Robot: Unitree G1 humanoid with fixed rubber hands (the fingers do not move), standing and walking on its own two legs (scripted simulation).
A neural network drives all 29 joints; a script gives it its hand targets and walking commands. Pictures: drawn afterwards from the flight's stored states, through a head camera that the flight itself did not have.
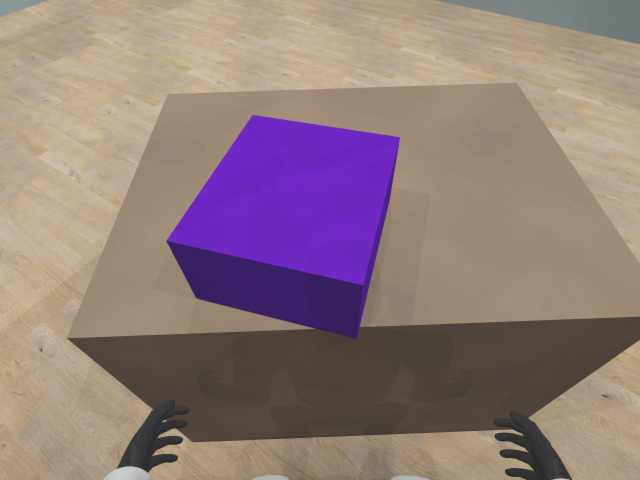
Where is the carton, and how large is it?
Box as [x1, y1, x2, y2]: [167, 115, 399, 338]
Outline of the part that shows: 252,115 167,239 167,242 196,298 356,338 389,200 399,137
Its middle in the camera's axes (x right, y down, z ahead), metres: -0.04 -0.03 +0.62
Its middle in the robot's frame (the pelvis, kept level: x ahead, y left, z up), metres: +0.49 +0.07 +0.01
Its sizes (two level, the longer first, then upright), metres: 0.295 0.260 0.146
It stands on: a pedestal, 0.68 m high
